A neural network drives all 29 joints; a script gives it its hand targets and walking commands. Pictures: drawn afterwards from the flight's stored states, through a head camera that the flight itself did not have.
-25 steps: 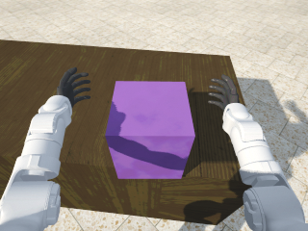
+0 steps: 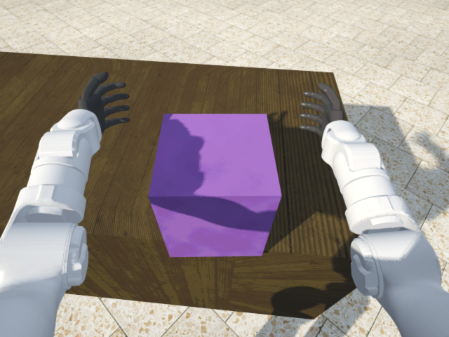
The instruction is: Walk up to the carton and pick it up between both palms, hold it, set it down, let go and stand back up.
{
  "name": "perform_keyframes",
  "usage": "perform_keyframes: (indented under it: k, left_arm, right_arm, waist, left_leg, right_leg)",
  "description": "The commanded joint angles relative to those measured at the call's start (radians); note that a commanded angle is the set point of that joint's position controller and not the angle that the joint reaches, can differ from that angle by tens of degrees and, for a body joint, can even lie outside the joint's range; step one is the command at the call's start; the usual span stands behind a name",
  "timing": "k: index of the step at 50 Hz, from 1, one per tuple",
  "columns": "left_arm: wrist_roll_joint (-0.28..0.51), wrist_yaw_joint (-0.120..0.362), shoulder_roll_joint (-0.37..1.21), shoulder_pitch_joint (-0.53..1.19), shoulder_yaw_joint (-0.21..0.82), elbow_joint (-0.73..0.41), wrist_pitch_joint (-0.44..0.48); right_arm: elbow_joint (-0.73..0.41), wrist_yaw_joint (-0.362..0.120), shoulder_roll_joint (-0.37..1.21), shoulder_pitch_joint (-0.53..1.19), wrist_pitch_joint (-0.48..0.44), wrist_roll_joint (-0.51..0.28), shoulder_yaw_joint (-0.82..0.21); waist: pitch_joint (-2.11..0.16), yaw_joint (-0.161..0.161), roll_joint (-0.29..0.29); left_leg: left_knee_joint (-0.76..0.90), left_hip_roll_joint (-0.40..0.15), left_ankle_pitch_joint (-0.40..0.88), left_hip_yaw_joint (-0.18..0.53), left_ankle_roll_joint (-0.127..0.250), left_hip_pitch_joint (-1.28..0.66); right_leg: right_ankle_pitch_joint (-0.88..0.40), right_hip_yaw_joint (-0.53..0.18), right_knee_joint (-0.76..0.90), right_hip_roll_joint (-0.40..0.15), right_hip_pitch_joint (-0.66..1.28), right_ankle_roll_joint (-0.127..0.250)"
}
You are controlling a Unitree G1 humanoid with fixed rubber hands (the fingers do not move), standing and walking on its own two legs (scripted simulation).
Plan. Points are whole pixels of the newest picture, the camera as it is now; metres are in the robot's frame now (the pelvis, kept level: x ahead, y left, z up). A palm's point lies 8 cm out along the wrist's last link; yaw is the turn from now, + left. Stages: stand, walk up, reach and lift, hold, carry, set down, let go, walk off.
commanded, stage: reach and lift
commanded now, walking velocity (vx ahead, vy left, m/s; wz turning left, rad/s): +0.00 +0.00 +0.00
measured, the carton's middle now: (215, 189) +0.41 +0.00 -0.01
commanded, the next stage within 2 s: none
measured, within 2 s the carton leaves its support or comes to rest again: neither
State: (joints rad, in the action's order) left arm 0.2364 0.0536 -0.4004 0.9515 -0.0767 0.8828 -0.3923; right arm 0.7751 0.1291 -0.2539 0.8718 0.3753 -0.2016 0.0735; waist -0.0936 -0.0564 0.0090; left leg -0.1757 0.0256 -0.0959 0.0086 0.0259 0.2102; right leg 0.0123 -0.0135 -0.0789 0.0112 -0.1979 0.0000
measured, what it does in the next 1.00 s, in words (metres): stands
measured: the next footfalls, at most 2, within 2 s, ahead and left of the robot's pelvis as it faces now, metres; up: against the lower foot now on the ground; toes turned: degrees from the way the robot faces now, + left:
none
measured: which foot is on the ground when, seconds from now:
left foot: down 0.00-1.00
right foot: down 0.00-1.00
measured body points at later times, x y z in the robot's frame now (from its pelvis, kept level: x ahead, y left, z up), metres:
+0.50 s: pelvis +0.01 +0.00 -0.01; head +0.07 +0.00 +0.44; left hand +0.46 +0.19 +0.07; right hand +0.43 -0.20 +0.05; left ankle -0.02 +0.10 -0.75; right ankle +0.01 -0.12 -0.75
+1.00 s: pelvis +0.01 +0.01 -0.01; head +0.08 +0.00 +0.43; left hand +0.46 +0.19 +0.04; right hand +0.43 -0.20 +0.03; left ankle -0.02 +0.10 -0.75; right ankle +0.01 -0.12 -0.75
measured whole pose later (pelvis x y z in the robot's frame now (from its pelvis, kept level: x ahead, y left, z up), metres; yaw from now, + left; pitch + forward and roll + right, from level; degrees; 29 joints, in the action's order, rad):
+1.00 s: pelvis +0.01 +0.01 -0.01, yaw +0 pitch +22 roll -1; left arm 0.24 0.04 -0.30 0.86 0.00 1.27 0.23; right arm 1.12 0.07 -0.18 0.78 -0.19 -0.21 0.03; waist -0.25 -0.07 0.04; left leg -0.30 0.04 -0.13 0.03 0.02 0.56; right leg 0.06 -0.02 -0.23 0.01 -0.55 -0.01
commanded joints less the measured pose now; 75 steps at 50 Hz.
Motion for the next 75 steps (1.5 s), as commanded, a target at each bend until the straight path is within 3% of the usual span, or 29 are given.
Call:
perform_keyframes:
  k: [1,5,10,19,31,38,43,50,57,61,66,69,75]
  left_arm:
    - [0.001,0.001,-0.137,0.398,-0.023,-0.138,0.106]
    - [0.006,-0.015,-0.133,0.413,-0.008,-0.116,0.185]
    - [-0.001,-0.020,-0.110,0.373,0.001,-0.024,0.277]
    - [-0.014,-0.004,-0.067,0.302,0.007,0.127,0.442]
    - [0.005,-0.017,-0.036,0.301,0.053,0.253,0.647]
    - [0.000,-0.035,-0.051,0.292,0.051,0.213,0.665]
    - [-0.007,-0.024,-0.049,0.256,0.040,0.242,0.654]
    - [0.024,-0.008,-0.036,0.268,0.079,0.278,0.657]
    - [-0.016,-0.011,0.083,0.309,0.093,0.239,0.691]
    - [-0.113,-0.047,0.095,0.320,0.012,0.210,0.691]
    - [-0.273,-0.097,0.189,0.329,-0.084,0.170,0.661]
    - [-0.329,-0.070,0.340,0.302,-0.094,0.149,0.657]
    - [-0.436,0.028,0.772,0.275,-0.042,0.159,0.685]
  right_arm:
    - [-0.183,-0.002,-0.096,0.374,-0.078,0.028,0.045]
    - [-0.189,-0.005,-0.082,0.380,-0.131,0.061,0.062]
    - [-0.110,-0.011,-0.058,0.332,-0.202,0.075,0.052]
    - [0.016,-0.021,-0.029,0.264,-0.364,0.059,0.016]
    - [0.145,-0.048,-0.009,0.259,-0.570,0.036,0.003]
    - [0.145,-0.060,-0.040,0.277,-0.610,0.037,0.011]
    - [0.204,-0.059,-0.028,0.248,-0.602,0.006,-0.026]
    - [0.219,-0.061,-0.018,0.249,-0.591,-0.005,-0.030]
    - [0.136,-0.070,0.083,0.283,-0.586,0.106,0.046]
    - [0.130,-0.051,0.098,0.279,-0.603,0.226,0.152]
    - [0.141,-0.025,0.166,0.284,-0.610,0.346,0.249]
    - [0.116,-0.057,0.286,0.289,-0.615,0.386,0.247]
    - [0.090,-0.181,0.686,0.333,-0.621,0.542,0.222]
  waist:
    - [-0.432,-0.003,0.033]
    - [-0.519,-0.001,0.043]
    - [-0.588,-0.005,0.042]
    - [-0.595,-0.017,0.032]
    - [-0.706,-0.028,0.054]
    - [-0.867,-0.023,0.066]
    - [-0.742,-0.019,0.048]
    - [-0.611,-0.025,0.046]
    - [-0.661,-0.029,0.047]
    - [-0.761,-0.026,0.042]
    - [-0.819,-0.014,0.062]
    - [-0.772,-0.009,0.075]
    - [-0.727,-0.016,0.065]
  left_leg:
    - [-0.019,0.002,0.327,-0.003,-0.066,-0.063]
    - [-0.028,-0.003,0.309,-0.003,-0.064,-0.052]
    - [-0.058,0.001,0.343,0.001,-0.071,-0.060]
    - [-0.108,0.014,0.431,0.005,-0.098,-0.013]
    - [-0.192,0.006,0.492,0.018,-0.110,0.055]
    - [-0.234,0.009,0.604,0.020,-0.120,-0.056]
    - [-0.213,0.018,0.527,0.015,-0.112,0.004]
    - [-0.189,0.010,0.407,0.018,-0.107,0.056]
    - [-0.168,-0.010,0.390,0.022,-0.094,0.048]
    - [-0.158,-0.008,0.426,0.013,-0.099,0.010]
    - [-0.164,0.005,0.562,0.003,-0.105,-0.098]
    - [-0.140,0.010,0.616,0.001,-0.111,-0.145]
    - [-0.077,-0.001,0.649,0.004,-0.106,-0.153]
  right_leg:
    - [-0.211,-0.041,-0.068,0.001,0.269,0.008]
    - [-0.168,-0.034,-0.079,-0.007,0.230,0.011]
    - [-0.169,-0.024,-0.089,-0.004,0.162,0.004]
    - [-0.264,-0.025,-0.128,0.010,0.116,-0.009]
    - [-0.263,-0.028,-0.196,0.005,-0.056,-0.021]
    - [-0.325,-0.014,-0.221,0.010,-0.081,-0.019]
    - [-0.308,-0.017,-0.220,0.013,-0.050,-0.025]
    - [-0.183,-0.025,-0.191,0.007,-0.100,-0.030]
    - [-0.082,-0.021,-0.141,-0.014,-0.142,-0.015]
    - [-0.068,-0.007,-0.119,-0.016,-0.165,-0.001]
    - [-0.144,0.008,-0.094,-0.005,-0.159,0.019]
    - [-0.214,0.011,-0.058,0.002,-0.103,0.024]
    - [-0.291,0.023,0.030,0.001,-0.034,0.029]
